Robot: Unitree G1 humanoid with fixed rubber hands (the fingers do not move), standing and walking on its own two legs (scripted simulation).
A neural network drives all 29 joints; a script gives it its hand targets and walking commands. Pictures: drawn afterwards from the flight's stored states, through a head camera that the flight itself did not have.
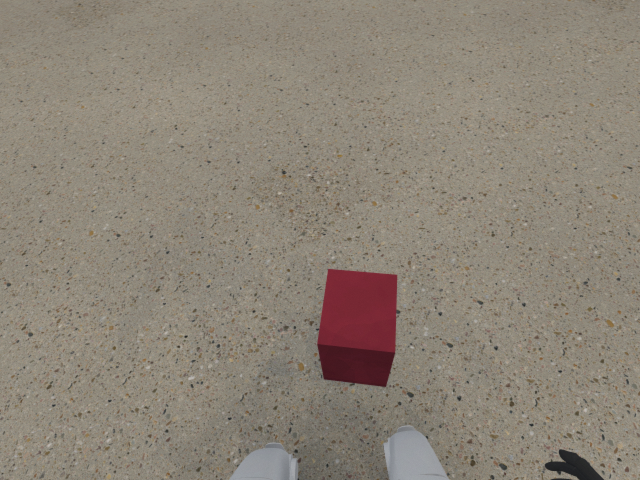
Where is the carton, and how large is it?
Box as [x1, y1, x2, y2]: [317, 269, 396, 386]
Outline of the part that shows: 328,269 317,342 323,376 325,379 385,386 394,354 396,275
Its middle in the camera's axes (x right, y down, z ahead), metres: +0.10 +0.26 +1.09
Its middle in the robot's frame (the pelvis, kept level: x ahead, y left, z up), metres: +0.54 -0.04 -0.58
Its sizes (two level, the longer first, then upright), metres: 0.209 0.183 0.291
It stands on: the floor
